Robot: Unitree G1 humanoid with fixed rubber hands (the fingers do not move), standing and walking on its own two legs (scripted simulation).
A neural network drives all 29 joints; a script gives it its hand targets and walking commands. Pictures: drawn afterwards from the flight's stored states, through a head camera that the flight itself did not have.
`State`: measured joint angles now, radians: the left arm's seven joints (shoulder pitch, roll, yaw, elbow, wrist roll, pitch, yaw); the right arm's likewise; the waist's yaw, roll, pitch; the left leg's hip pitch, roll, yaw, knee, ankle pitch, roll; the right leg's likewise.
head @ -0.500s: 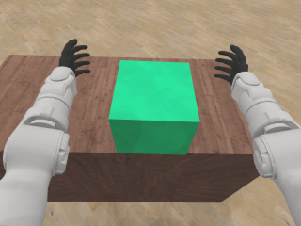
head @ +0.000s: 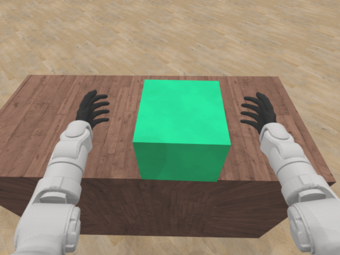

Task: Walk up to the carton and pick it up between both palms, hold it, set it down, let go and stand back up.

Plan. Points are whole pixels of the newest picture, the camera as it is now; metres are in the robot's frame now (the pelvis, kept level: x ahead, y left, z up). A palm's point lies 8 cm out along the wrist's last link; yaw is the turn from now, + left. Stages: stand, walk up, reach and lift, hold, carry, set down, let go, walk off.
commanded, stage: set down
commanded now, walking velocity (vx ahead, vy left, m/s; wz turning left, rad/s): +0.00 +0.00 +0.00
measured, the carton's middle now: (180, 129) +0.47 +0.00 +0.01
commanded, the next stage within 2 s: let go in 1.98 s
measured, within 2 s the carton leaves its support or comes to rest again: neither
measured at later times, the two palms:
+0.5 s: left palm (81, 170) +0.31 +0.23 +0.06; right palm (270, 169) +0.31 -0.21 +0.05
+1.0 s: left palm (79, 203) +0.25 +0.23 +0.02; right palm (274, 198) +0.26 -0.21 +0.02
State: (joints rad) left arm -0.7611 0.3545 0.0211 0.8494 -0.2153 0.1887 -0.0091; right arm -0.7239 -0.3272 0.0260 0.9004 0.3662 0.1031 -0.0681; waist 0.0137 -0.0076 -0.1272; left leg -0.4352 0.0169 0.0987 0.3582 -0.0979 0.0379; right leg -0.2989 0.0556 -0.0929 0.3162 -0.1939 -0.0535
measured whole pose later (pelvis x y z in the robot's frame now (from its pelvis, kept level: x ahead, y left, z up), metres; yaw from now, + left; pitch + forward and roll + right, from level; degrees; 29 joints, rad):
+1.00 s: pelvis +0.02 -0.01 +0.00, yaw +0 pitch +0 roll +1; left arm 0.11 0.30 0.03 0.31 -0.21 -0.06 -0.05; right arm 0.12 -0.17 0.03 0.29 0.25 -0.05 -0.08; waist 0.03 -0.03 -0.04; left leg -0.19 0.01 0.10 0.33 -0.14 0.02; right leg -0.07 0.05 -0.08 0.30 -0.24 -0.07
